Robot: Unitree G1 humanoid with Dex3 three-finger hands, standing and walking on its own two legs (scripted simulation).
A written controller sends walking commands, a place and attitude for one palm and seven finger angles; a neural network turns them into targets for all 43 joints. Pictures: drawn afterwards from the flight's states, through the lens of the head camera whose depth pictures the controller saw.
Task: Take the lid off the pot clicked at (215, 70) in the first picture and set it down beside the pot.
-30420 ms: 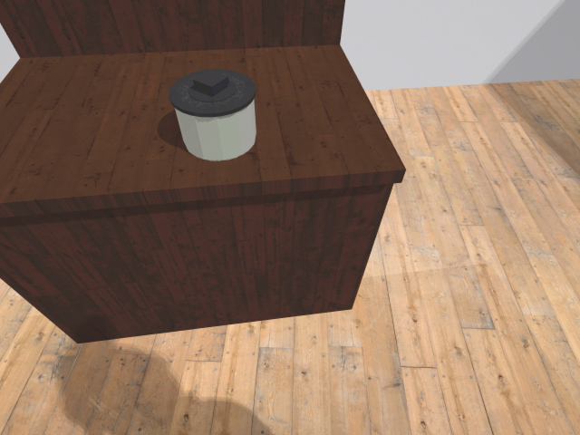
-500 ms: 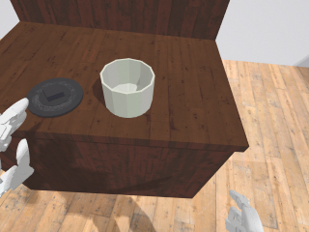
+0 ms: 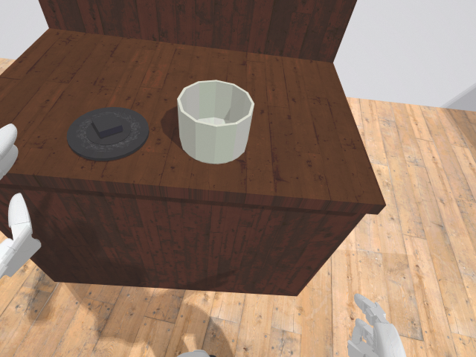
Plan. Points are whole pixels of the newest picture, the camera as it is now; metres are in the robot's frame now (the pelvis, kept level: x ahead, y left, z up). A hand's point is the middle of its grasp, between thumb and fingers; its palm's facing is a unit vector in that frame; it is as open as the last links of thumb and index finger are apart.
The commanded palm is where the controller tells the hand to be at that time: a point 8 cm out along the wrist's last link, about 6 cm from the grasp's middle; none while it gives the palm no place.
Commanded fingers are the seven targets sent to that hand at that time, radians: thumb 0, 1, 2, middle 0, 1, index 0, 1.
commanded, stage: step back with the hand held close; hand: left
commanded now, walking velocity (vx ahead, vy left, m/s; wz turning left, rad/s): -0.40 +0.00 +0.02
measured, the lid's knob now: (107, 124) +0.57 +0.34 +0.01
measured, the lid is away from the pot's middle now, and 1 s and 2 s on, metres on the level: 0.25 0.25 0.25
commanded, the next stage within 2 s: stop stepping back and stand still in 0.40 s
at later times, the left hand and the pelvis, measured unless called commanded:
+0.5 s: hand out of the picture +0.12 +0.28 +0.18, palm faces +0.29 -0.90 -0.31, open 7.5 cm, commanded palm +0.04 +0.32 +0.20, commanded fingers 0.00 0.90 0.90 -0.20 -0.30 -0.20 -0.30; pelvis -0.10 +0.05 -0.01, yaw -3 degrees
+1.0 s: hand out of the picture -0.01 +0.38 +0.18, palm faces +0.40 -0.88 -0.26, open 7.4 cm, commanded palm -0.06 +0.40 +0.20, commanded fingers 0.00 0.90 0.90 -0.20 -0.30 -0.20 -0.30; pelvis -0.20 +0.12 -0.02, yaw -3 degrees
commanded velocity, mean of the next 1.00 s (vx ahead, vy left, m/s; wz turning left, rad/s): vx -0.07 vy -0.06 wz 0.04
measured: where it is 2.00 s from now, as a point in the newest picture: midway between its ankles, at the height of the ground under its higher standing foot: outside the picture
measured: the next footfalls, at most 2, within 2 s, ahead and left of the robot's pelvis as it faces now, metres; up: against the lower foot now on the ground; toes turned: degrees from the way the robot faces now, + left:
right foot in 0.20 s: -0.06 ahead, -0.15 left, +0.00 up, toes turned -4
left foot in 0.40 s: -0.01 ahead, +0.08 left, +0.00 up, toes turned -2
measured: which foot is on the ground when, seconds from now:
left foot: down 0.00-0.24, up 0.26-0.38, down 0.40-0.80, up 0.82-1.00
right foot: up 0.00-0.18, down 0.20-0.40, up 0.42-0.80, down 0.82-1.00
